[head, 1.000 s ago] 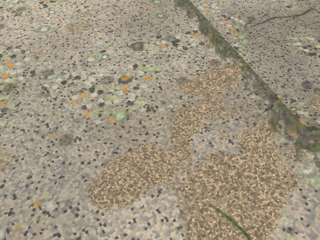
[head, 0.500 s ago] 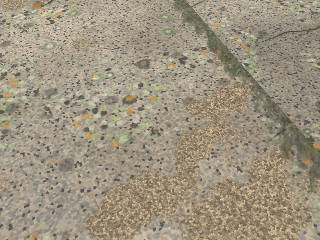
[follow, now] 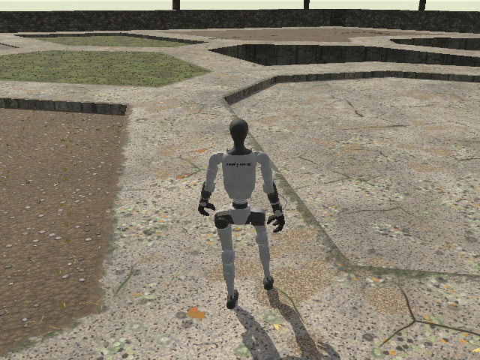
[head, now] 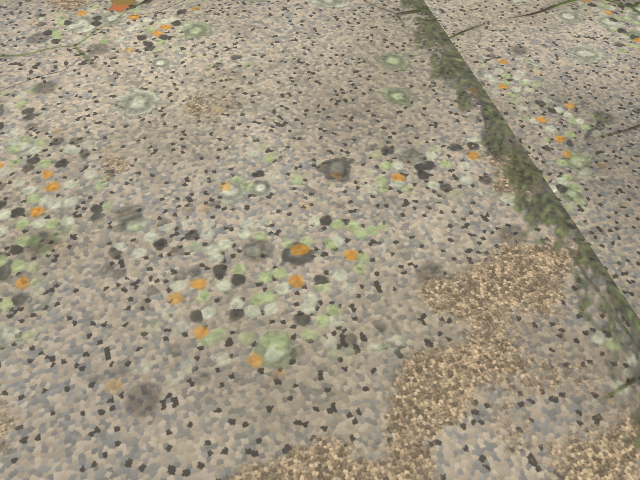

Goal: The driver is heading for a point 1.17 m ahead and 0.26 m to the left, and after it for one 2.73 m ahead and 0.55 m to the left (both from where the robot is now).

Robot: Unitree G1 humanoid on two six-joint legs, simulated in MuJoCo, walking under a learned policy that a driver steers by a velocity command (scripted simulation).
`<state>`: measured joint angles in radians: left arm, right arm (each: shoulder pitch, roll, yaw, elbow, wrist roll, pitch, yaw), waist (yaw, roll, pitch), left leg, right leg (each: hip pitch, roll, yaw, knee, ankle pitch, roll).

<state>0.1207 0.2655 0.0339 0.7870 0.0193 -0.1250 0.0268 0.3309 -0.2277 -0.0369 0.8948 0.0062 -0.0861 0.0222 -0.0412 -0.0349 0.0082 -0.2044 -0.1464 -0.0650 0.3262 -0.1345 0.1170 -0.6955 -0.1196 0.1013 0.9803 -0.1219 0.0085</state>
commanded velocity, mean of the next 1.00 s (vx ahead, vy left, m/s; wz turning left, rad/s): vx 0.32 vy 0.00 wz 0.43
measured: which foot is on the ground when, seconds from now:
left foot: down 0.00-0.24, up 0.26-0.68, down 0.70-1.00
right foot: up 0.00-0.20, down 0.22-0.70, up 0.72-1.00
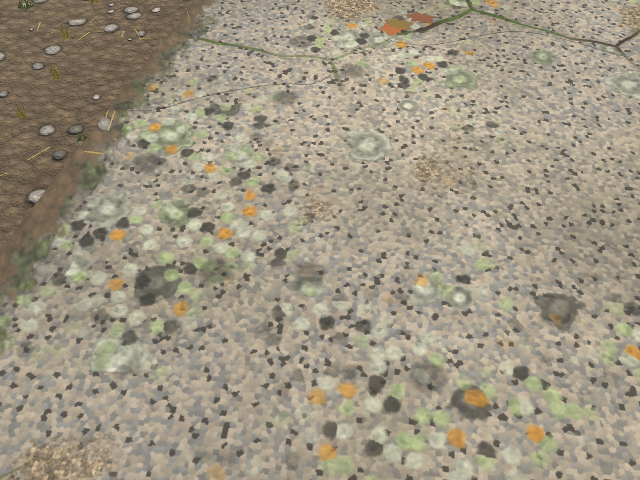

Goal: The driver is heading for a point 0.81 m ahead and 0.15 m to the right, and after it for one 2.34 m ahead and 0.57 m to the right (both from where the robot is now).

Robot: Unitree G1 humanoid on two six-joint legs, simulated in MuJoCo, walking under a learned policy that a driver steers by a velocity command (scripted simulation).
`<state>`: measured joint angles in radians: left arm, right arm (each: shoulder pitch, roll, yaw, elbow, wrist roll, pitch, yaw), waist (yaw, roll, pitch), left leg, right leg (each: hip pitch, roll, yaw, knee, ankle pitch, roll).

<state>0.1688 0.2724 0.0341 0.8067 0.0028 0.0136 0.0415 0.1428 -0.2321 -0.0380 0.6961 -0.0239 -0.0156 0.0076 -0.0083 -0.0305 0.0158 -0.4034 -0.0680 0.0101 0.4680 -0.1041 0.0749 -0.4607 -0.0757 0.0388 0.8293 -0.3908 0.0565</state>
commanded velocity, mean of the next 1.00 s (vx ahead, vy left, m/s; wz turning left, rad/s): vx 0.34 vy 0.00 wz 0.02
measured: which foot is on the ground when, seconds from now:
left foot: down 0.00-0.86, up 0.88-1.00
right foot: up 0.00-0.06, down 0.08-0.38, up 0.40-0.84, down 0.86-1.00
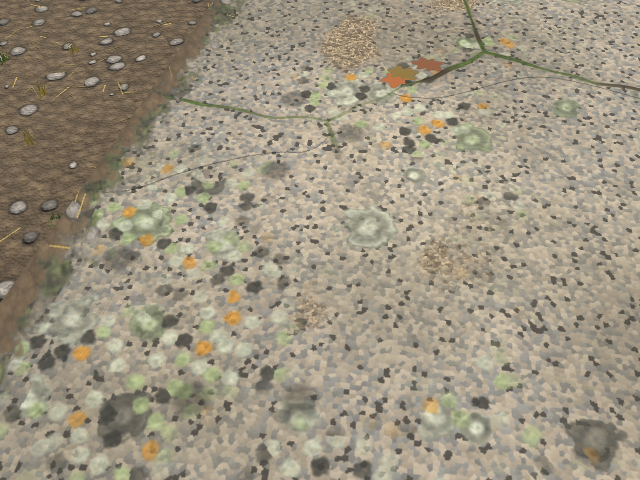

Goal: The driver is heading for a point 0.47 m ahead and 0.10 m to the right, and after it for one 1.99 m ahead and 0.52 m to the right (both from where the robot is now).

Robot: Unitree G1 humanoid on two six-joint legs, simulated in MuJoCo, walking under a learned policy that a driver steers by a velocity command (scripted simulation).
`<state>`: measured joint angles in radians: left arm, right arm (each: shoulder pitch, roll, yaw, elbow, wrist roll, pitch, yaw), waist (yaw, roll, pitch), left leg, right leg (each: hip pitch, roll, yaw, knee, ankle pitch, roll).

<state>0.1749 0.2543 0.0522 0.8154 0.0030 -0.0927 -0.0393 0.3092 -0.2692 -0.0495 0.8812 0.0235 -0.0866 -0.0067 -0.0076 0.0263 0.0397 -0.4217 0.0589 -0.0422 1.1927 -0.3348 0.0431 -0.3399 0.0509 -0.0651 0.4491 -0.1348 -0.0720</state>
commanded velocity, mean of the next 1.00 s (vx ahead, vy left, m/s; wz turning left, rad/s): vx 0.50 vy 0.00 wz -0.26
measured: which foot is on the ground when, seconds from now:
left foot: up 0.00-0.40, down 0.42-0.96, up 0.98-1.00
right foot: down 0.00-0.42, up 0.44-0.94, down 0.96-1.00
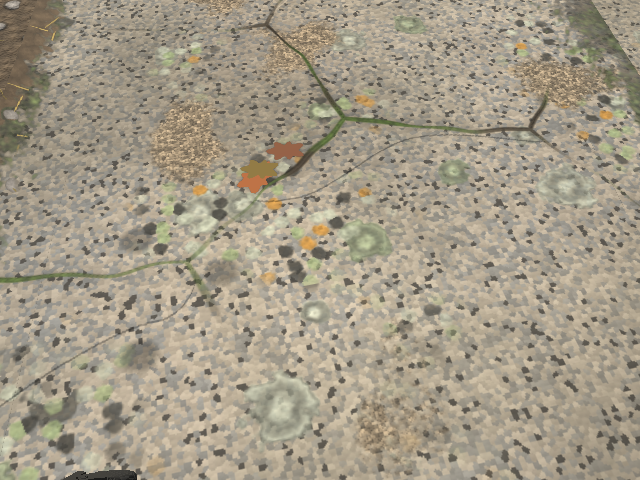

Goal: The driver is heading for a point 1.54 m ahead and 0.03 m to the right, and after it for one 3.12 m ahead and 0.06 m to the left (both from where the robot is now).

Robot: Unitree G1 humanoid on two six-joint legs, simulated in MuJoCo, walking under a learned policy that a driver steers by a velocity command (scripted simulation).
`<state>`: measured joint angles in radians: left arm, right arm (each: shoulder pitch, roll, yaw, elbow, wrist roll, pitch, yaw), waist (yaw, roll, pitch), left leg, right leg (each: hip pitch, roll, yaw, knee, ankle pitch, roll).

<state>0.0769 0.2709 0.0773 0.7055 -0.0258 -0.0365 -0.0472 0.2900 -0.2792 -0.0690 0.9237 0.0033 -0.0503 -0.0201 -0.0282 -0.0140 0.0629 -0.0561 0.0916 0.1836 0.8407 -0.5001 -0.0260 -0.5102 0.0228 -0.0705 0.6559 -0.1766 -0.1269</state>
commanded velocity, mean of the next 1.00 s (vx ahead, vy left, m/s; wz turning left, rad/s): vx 0.50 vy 0.00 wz -0.18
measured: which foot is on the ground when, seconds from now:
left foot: up 0.00-0.46, down 0.48-1.00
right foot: down 0.00-0.48, up 0.50-1.00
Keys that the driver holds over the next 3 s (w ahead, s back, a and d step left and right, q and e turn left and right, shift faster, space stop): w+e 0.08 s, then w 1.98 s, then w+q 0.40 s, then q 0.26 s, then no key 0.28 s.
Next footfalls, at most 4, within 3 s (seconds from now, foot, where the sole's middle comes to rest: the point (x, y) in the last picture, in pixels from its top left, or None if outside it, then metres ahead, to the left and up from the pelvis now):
0.48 left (279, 463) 0.47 0.11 -0.75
1.02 right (404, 340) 0.73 -0.17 -0.75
1.56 left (314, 228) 1.06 0.02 -0.75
2.08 right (415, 157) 1.31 -0.27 -0.75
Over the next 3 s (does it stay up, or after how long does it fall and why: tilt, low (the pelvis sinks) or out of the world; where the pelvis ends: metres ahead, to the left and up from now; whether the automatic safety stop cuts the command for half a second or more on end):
stays up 1.55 -0.14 0.02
